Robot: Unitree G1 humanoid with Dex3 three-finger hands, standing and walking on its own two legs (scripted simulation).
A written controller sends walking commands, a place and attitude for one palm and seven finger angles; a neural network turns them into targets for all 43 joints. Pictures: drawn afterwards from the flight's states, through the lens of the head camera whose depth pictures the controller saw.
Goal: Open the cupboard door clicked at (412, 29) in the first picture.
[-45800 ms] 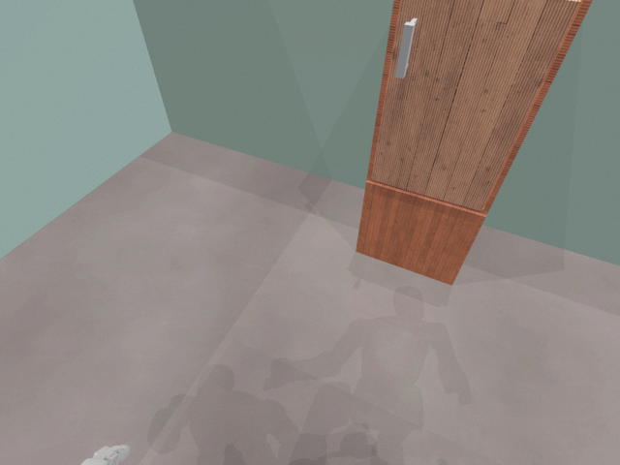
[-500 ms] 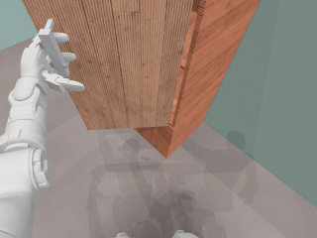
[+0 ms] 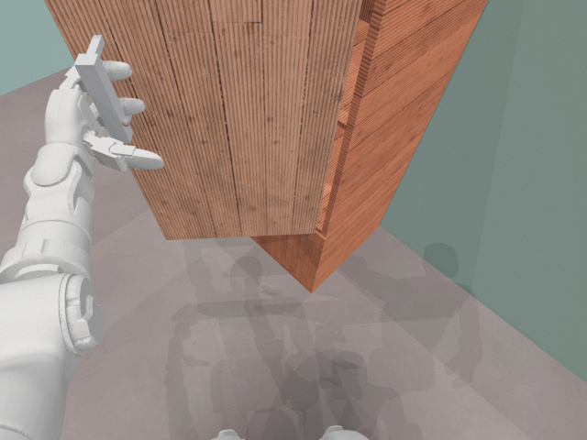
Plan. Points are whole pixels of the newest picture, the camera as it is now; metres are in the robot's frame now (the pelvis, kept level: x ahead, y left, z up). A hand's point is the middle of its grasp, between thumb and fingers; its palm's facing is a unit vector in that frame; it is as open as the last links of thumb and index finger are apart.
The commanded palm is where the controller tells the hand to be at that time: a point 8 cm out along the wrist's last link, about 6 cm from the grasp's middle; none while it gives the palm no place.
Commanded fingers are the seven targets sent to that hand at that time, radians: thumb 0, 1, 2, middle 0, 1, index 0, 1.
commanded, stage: close the thumb around the handle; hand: left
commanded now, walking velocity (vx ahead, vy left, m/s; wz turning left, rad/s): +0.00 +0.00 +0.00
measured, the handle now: (110, 92) +0.55 +0.21 +0.14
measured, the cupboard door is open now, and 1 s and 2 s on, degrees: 49 50 93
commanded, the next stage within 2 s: pull the door open along its arc in 0.76 s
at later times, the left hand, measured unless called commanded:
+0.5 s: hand (125, 123) +0.50 +0.19 +0.13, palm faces +0.01 -1.00 +0.00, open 8.8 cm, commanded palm +0.48 +0.24 +0.13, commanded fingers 0.00 0.79 0.85 -0.39 -1.34 -0.39 -1.34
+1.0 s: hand (125, 128) +0.50 +0.19 +0.13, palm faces +0.00 -1.00 +0.00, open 5.6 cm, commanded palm +0.45 +0.24 +0.13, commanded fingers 0.00 0.90 0.90 -0.40 -1.35 -0.40 -1.35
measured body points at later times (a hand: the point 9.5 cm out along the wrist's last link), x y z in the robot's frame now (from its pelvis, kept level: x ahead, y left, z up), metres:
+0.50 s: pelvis +0.00 +0.00 +0.00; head +0.08 +0.01 +0.44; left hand +0.50 +0.24 +0.14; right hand +0.00 -0.26 -0.11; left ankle +0.00 +0.10 -0.71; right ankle -0.01 -0.11 -0.71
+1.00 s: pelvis +0.00 +0.00 +0.00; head +0.08 +0.01 +0.45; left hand +0.49 +0.24 +0.13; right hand +0.01 -0.26 -0.11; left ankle +0.00 +0.10 -0.71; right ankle -0.01 -0.11 -0.71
